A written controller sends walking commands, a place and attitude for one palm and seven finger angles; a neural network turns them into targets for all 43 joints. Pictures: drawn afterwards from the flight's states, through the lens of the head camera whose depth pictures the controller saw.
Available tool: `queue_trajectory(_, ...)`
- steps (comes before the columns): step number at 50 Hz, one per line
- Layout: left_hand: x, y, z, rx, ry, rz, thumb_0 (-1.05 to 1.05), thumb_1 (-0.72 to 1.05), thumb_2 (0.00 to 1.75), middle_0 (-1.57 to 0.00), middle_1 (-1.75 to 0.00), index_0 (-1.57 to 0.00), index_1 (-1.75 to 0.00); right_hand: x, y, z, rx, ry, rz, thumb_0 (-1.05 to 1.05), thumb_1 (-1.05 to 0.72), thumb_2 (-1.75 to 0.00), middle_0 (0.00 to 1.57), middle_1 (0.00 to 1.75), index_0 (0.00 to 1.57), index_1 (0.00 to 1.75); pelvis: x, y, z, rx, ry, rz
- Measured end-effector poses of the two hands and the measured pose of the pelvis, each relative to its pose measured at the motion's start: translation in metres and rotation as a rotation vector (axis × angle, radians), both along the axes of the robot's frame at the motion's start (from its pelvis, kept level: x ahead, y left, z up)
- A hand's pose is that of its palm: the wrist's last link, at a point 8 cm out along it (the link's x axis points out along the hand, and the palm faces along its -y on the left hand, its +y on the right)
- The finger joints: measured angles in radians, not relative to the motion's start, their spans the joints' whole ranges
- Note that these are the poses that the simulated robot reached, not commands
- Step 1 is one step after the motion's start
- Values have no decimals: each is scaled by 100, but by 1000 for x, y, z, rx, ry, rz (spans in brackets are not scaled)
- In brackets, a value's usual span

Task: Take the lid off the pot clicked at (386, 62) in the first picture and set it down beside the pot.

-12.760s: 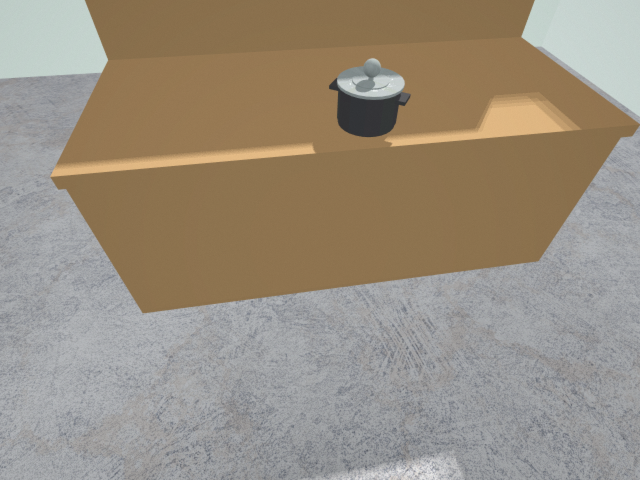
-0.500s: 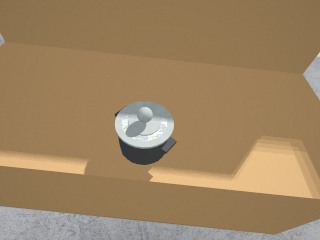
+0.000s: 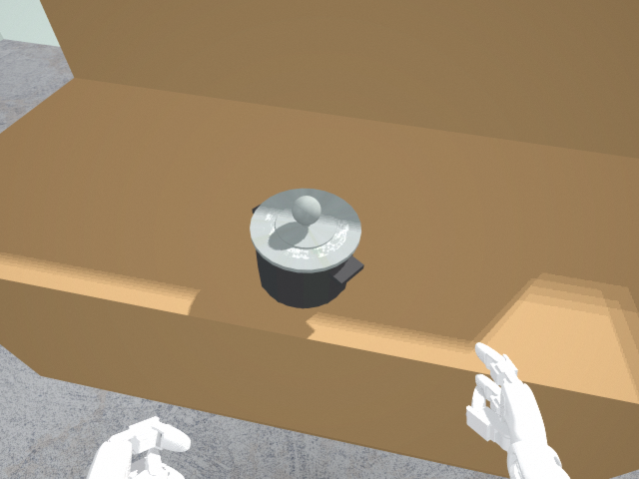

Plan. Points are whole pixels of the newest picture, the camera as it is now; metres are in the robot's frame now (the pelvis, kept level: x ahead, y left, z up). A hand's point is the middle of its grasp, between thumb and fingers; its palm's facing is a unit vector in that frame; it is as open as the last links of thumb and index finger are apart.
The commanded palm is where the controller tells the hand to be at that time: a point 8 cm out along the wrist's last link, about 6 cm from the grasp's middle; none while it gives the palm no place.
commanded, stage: lift the closed hand beside the body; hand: left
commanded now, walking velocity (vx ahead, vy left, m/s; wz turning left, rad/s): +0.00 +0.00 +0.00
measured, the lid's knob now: (306, 210) +0.48 +0.08 +0.05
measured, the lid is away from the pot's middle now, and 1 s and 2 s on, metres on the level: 0.00 0.00 0.00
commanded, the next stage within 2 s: raise the hand higher, near the body in 0.10 s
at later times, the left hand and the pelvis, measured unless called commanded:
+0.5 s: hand (141, 448) +0.15 +0.22 -0.01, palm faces +0.20 -0.90 -0.38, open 3.1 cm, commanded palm +0.11 +0.26 +0.03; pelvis +0.02 -0.01 +0.00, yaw -1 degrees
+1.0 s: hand (117, 370) +0.19 +0.23 +0.09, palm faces +0.26 -0.87 -0.42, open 3.1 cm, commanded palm +0.15 +0.27 +0.12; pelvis +0.03 +0.01 +0.01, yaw -1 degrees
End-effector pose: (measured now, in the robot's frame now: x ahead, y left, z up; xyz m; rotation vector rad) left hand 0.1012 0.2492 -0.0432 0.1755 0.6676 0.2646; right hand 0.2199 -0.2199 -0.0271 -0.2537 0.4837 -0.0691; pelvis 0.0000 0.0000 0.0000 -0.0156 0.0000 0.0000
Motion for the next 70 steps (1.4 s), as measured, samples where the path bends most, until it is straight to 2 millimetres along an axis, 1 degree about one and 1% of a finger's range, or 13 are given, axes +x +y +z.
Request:
queue_trajectory(4, -4, 6, 8, 42, -1, 24, 2, 91, 90, -112, -130, -112, -130, -10, -1, -12, 10, 47, -5, 1, -91, -90, 20, 31, 20, 30, 2, -5, 0, 1, 6, 3)
queue_trajectory(8, -1, 5, 7, 56, 20, 17, 2, 91, 90, -121, -140, -121, -140, -25, -3, -27, 35, 98, -25, 2, -91, -90, 20, 30, 21, 30, 4, -9, -1, 3, 8, 2)
queue_trajectory(11, 2, 5, 11, 66, 21, 11, 2, 91, 90, -125, -144, -125, -144, -37, -7, -38, 43, 151, -52, 2, -91, -90, 20, 30, 21, 30, 6, -11, -1, 5, 6, -6)
queue_trajectory(19, 9, 11, 40, 132, -47, 3, 2, 91, 90, -128, -149, -129, -149, -56, -16, -57, 55, 243, -109, 2, -91, -90, 20, 30, 21, 30, 13, -11, 1, 6, -7, -10)
queue_trajectory(25, 17, 13, 59, 162, -98, -17, 2, 90, 90, -129, -149, -129, -149, -50, -18, -55, 45, 236, -115, 2, -91, -90, 20, 30, 20, 30, 17, -9, 3, 6, -12, -15)
queue_trajectory(28, 23, 15, 75, 186, -159, -19, 2, 90, 90, -129, -150, -129, -150, -40, -15, -52, 51, 208, -109, 2, -91, -90, 20, 30, 20, 30, 21, -7, 4, 6, -17, -14)
queue_trajectory(34, 34, 15, 89, 188, -220, -33, 2, 90, 90, -129, -150, -130, -150, -20, -5, -42, 63, 162, -91, 2, -91, -90, 20, 30, 20, 30, 25, -4, 5, 6, -26, -17)
queue_trajectory(39, 44, 19, 114, 226, -319, -52, 2, 90, 90, -130, -150, -130, -150, -21, -2, -41, 58, 171, -85, 2, -91, -90, 20, 30, 20, 30, 29, -1, 7, 5, -35, -18)
queue_trajectory(55, 62, 29, 170, 317, -533, -89, 2, 90, 90, -130, -150, -130, -150, -19, 19, -39, 85, 162, -27, 2, -91, -90, 20, 30, 20, 30, 24, 8, 8, 2, -53, -21)
queue_trajectory(60, 76, 17, 194, 781, -443, -319, 2, 88, 89, -128, -149, -128, -149, -15, 21, -44, 71, 209, 29, 2, -91, -90, 20, 30, 20, 30, 18, 10, 6, 3, -11, -32)
queue_trajectory(63, 83, 15, 193, 990, -333, -453, 2, 84, 90, -125, -145, -125, -145, -14, 18, -50, 92, 256, 20, 2, -91, -90, 20, 30, 20, 30, 14, 10, 5, 6, 10, -53)
queue_trajectory(67, 92, 16, 188, 1159, -187, -603, 1, 75, 93, -122, -134, -122, -135, -13, 14, -56, 105, 300, 12, 2, -91, -90, 20, 30, 20, 30, 10, 9, 5, 8, 21, -53)
queue_trajectory(70, 100, 16, 195, 1214, -148, -673, 1, 66, 97, -119, -124, -119, -124, -11, 11, -57, 114, 303, 4, 2, -91, -90, 20, 30, 20, 30, 11, 8, 6, 7, 20, -42)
